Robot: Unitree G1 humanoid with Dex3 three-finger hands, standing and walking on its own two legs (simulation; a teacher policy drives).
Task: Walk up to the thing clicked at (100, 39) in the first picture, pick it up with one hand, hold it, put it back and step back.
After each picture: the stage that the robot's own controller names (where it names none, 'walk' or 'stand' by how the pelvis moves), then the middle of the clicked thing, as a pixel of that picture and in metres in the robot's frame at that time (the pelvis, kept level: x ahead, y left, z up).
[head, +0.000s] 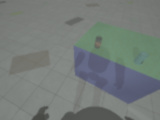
stand; (98, 42) +0.78 -0.08 -0.03
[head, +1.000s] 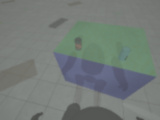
walk; (78, 44) +0.68 +0.15 -0.01
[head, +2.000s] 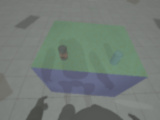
stand; (63, 53) +0.50 +0.22 +0.00
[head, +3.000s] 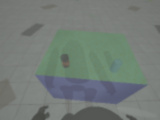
stand; (65, 61) +0.47 +0.21 -0.03
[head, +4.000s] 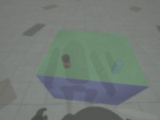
stand; (66, 61) +0.47 +0.20 -0.04
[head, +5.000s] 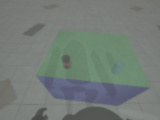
stand; (66, 62) +0.46 +0.20 -0.04
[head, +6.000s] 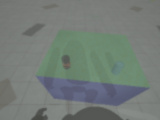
stand; (66, 62) +0.46 +0.20 -0.04
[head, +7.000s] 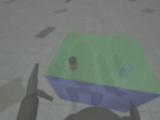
rise first; (72, 63) +0.46 +0.18 -0.03
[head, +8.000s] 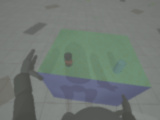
go down; (68, 59) +0.49 +0.17 -0.02
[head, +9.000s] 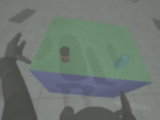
go down; (65, 54) +0.48 +0.16 +0.01
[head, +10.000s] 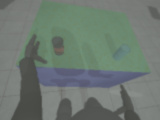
close in; (58, 46) +0.49 +0.17 +0.04
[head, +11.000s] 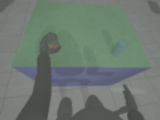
close; (53, 43) +0.50 +0.19 +0.06
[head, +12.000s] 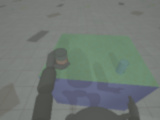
lift; (61, 59) +0.33 +0.17 +0.19
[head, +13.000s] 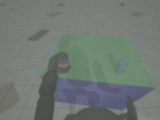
hold; (63, 63) +0.32 +0.17 +0.16
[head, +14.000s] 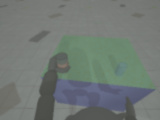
hold; (62, 63) +0.33 +0.17 +0.15
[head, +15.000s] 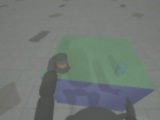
hold; (62, 63) +0.32 +0.17 +0.15
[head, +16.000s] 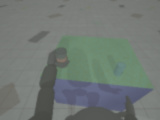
crouch; (61, 58) +0.35 +0.18 +0.17
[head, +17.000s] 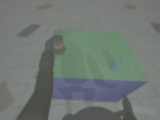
crouch; (58, 45) +0.45 +0.19 +0.17
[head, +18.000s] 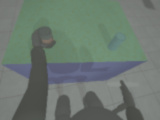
lower; (47, 38) +0.53 +0.19 +0.08
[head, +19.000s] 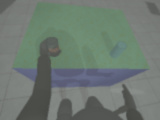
lower; (53, 47) +0.48 +0.18 +0.05
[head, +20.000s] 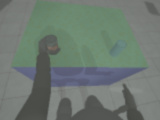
lower; (52, 45) +0.49 +0.19 +0.06
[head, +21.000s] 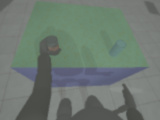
lower; (53, 46) +0.49 +0.18 +0.06
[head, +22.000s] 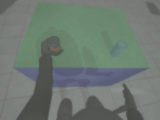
open; (55, 46) +0.49 +0.18 +0.06
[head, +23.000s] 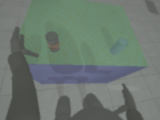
rise; (53, 42) +0.50 +0.18 +0.06
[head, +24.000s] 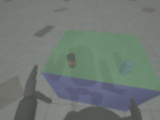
sink last; (71, 60) +0.47 +0.18 +0.01
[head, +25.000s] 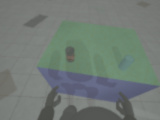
stand; (70, 54) +0.48 +0.17 +0.02
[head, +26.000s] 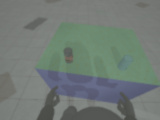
stand; (68, 55) +0.47 +0.18 +0.03
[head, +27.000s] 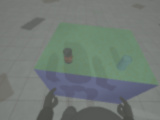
stand; (68, 56) +0.47 +0.17 +0.03
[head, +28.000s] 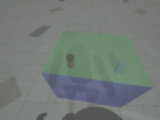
stand; (70, 61) +0.49 +0.18 -0.03
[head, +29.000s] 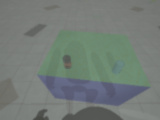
stand; (67, 62) +0.47 +0.20 -0.04
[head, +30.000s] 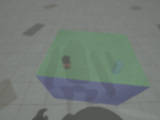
stand; (66, 62) +0.46 +0.20 -0.04
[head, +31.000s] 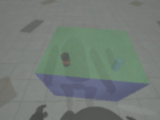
walk; (65, 60) +0.47 +0.21 -0.03
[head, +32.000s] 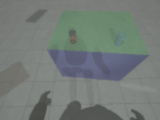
walk; (72, 37) +0.69 +0.19 -0.02
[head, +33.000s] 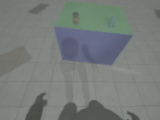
walk; (75, 18) +1.03 +0.19 -0.01
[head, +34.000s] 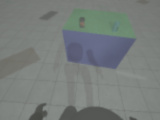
stand; (82, 22) +1.08 +0.15 -0.01
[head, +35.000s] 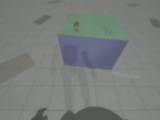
stand; (76, 27) +1.07 +0.18 -0.04
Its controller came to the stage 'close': yes
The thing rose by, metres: 0.21
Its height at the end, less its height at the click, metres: +0.00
